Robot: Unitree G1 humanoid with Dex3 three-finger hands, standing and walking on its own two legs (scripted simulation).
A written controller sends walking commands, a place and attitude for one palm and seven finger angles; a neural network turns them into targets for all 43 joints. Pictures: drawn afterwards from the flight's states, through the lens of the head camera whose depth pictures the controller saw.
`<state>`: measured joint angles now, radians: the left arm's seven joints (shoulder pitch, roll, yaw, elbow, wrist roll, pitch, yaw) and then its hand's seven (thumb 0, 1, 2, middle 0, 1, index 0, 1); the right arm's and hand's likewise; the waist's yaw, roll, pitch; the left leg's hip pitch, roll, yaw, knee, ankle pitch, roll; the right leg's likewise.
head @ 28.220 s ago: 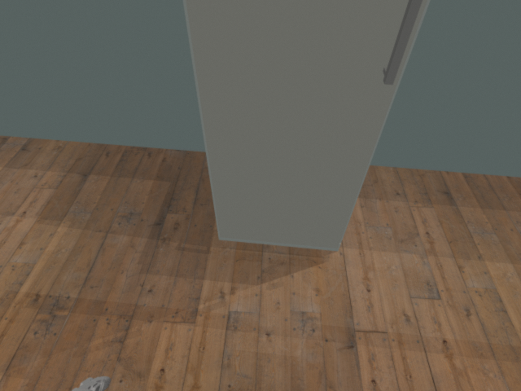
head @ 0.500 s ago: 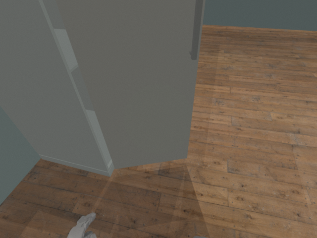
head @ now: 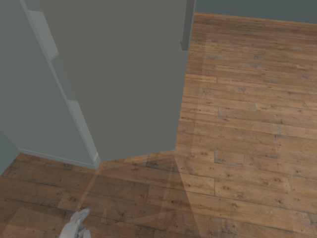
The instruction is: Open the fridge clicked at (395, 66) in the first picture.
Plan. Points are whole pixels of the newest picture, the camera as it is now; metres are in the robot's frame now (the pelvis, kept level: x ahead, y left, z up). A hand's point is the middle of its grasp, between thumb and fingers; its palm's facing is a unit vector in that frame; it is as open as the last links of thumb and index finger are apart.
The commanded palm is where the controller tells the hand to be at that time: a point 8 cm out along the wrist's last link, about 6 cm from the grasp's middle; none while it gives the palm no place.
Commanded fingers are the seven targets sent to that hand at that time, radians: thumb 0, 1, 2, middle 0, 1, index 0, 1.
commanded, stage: stop stepping back and stand still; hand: right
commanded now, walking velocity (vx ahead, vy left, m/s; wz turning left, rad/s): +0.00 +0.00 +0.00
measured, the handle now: (187, 13) +0.78 -0.07 +0.24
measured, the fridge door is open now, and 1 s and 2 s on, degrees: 65 65 65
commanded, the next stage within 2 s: let the arm hang, fingers relaxed in 1.04 s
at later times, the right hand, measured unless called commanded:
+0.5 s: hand (315, 160) +0.24 -0.29 +0.16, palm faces +0.39 +0.81 -0.45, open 7.4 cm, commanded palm +0.19 -0.32 +0.18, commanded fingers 0.00 -0.90 -0.90 0.20 0.30 0.20 0.30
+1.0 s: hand out of the picture +0.22 -0.31 +0.16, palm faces +0.41 +0.81 -0.42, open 7.4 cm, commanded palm +0.16 -0.34 +0.18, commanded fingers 0.00 -0.90 -0.90 0.20 0.30 0.20 0.30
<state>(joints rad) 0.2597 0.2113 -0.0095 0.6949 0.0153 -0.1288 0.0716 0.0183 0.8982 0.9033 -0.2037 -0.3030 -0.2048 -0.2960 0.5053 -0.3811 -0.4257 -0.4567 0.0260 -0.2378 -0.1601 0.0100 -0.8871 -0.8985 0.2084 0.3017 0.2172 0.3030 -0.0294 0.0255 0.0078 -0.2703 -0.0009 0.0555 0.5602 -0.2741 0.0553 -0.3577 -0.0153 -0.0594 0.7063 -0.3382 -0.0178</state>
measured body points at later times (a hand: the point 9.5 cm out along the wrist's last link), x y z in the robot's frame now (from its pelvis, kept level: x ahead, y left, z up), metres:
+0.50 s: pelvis +0.04 -0.03 +0.00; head +0.05 -0.04 +0.45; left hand +0.21 +0.21 -0.07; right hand +0.22 -0.33 +0.18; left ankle +0.02 +0.08 -0.73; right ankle +0.03 -0.13 -0.73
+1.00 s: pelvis +0.02 -0.04 +0.01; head +0.02 -0.06 +0.46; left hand +0.18 +0.19 -0.07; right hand +0.19 -0.35 +0.18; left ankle +0.02 +0.08 -0.73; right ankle +0.03 -0.13 -0.73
